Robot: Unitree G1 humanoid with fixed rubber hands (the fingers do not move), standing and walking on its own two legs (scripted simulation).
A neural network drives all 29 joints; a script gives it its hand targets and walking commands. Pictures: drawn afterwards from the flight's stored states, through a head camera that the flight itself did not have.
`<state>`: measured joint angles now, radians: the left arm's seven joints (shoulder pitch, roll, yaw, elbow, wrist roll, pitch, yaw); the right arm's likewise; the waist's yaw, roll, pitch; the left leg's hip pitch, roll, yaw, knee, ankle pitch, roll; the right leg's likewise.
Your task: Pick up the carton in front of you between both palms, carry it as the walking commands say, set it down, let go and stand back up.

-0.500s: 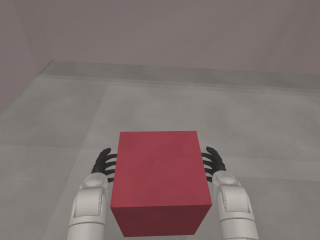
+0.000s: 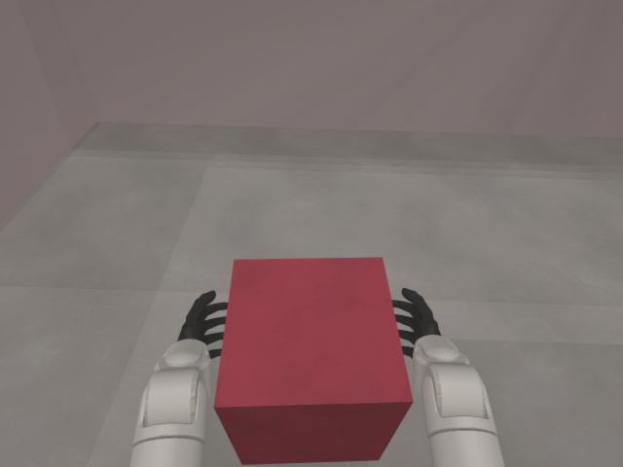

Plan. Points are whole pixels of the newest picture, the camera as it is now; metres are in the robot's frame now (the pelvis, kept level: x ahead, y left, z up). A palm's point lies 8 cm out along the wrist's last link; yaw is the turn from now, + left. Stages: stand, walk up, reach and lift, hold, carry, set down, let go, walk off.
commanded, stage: carry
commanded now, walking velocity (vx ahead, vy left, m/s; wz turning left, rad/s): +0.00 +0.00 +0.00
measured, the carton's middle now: (309, 364) +0.30 +0.00 -0.04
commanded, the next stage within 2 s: hold in 0.92 s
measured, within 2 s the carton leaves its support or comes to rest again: neither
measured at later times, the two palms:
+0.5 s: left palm (191, 374) +0.25 +0.15 +0.04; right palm (438, 369) +0.25 -0.15 +0.04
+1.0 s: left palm (197, 385) +0.24 +0.14 +0.04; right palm (449, 381) +0.23 -0.16 +0.05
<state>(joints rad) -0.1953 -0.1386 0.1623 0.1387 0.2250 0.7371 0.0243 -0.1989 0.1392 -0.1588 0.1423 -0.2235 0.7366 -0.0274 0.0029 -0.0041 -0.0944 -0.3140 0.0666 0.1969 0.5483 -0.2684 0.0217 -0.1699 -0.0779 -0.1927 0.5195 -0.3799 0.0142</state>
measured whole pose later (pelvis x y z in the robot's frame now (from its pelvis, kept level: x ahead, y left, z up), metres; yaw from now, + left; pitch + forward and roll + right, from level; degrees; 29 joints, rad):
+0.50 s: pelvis -0.04 -0.01 +0.00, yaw +0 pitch +1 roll +0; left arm -0.22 -0.14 0.18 0.17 0.24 0.74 0.02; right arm -0.22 0.14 -0.18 0.17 -0.23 0.74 -0.02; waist 0.00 0.00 -0.09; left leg -0.34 0.08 0.19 0.50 -0.18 0.02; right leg -0.21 -0.06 -0.20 0.51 -0.32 -0.01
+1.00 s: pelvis -0.05 -0.01 +0.01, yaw -2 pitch -3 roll +0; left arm -0.20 -0.14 0.17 0.13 0.25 0.74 0.02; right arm -0.22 0.14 -0.16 0.18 -0.24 0.72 -0.01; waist 0.02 -0.02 0.01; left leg -0.23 0.05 0.11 0.42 -0.14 0.01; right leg -0.13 -0.03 -0.13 0.45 -0.27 -0.02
